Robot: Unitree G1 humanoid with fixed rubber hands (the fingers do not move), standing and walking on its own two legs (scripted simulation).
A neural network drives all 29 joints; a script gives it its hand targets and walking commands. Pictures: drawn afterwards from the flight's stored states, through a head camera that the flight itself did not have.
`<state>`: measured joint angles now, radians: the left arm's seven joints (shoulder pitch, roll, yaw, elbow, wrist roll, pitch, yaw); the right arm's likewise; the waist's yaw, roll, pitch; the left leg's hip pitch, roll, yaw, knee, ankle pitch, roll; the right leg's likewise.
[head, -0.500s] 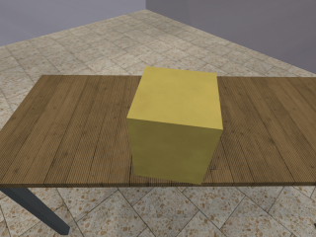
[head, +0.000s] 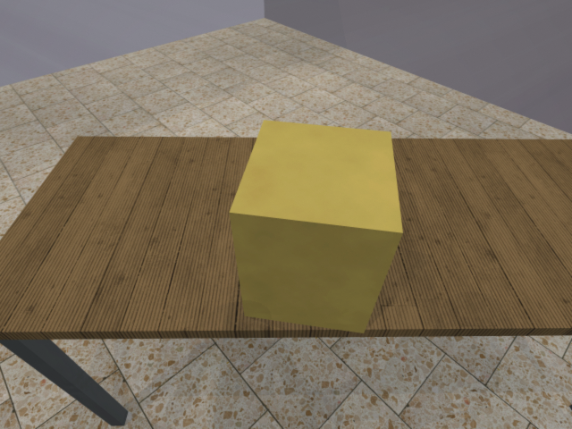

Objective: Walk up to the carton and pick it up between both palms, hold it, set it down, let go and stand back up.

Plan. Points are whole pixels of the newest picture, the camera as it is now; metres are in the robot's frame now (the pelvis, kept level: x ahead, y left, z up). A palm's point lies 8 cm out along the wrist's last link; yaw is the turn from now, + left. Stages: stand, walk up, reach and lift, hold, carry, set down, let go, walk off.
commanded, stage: stand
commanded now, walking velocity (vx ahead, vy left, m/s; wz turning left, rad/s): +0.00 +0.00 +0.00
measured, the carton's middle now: (314, 228) +0.40 -0.02 +0.06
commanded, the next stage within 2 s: none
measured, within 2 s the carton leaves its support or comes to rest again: neither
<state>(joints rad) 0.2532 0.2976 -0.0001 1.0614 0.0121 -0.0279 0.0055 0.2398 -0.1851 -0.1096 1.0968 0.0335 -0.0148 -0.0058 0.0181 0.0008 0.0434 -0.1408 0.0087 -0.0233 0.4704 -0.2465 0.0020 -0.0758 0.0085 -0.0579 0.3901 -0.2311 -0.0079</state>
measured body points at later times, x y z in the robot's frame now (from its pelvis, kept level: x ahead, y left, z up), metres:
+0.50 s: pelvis +0.00 +0.00 +0.00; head -0.01 +0.01 +0.45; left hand +0.03 +0.28 -0.14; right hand +0.03 -0.25 -0.15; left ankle +0.01 +0.11 -0.74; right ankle -0.01 -0.12 -0.74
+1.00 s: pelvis +0.00 +0.00 +0.00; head -0.01 +0.01 +0.45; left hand +0.03 +0.28 -0.15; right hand +0.03 -0.25 -0.15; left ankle +0.01 +0.11 -0.74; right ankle -0.01 -0.12 -0.74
